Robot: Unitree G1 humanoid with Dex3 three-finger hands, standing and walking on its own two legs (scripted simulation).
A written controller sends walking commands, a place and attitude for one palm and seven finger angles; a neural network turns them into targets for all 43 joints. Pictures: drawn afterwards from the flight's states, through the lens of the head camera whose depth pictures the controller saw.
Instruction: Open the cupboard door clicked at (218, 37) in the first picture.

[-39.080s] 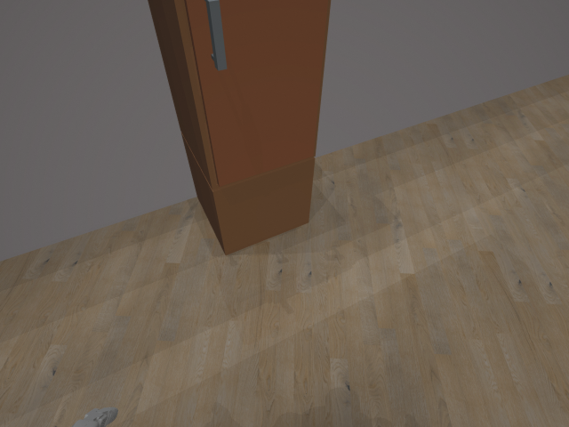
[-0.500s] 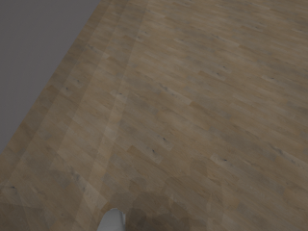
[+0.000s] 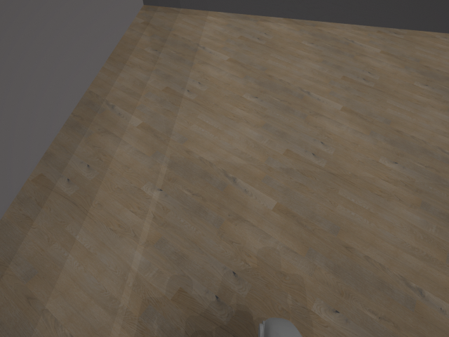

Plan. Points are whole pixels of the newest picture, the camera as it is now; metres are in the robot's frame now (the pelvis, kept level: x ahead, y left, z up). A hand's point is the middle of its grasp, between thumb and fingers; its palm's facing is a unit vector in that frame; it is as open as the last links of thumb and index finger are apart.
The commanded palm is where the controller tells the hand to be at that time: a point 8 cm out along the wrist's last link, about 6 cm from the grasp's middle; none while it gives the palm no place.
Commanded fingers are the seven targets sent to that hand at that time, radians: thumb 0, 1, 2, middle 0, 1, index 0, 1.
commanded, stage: walk to a spot facing it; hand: left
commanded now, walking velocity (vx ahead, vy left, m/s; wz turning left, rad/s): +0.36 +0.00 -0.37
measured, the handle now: out of the picture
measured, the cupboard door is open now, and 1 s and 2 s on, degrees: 45 45 45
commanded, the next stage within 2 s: turn to face it in 0.22 s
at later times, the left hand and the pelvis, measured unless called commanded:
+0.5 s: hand (187, 233) +0.36 +0.12 -0.17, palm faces -0.13 -0.96 -0.23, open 7.1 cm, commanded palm none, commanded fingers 0.00 0.90 0.90 -0.20 -0.30 -0.20 -0.30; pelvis +0.28 -0.06 +0.00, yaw -6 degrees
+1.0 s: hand (178, 177) +0.53 +0.17 -0.17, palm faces +0.17 -0.96 -0.22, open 7.4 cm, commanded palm none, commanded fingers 0.00 0.90 0.90 -0.20 -0.30 -0.20 -0.30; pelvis +0.44 -0.04 +0.00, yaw +9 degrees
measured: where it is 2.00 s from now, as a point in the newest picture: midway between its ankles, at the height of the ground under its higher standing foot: (256, 259)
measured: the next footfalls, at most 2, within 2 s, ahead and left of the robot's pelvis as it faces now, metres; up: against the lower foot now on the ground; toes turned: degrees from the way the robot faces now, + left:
right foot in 0.28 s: +0.30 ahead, -0.11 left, +0.00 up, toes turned -12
left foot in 0.76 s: +0.51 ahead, +0.05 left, +0.00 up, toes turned +9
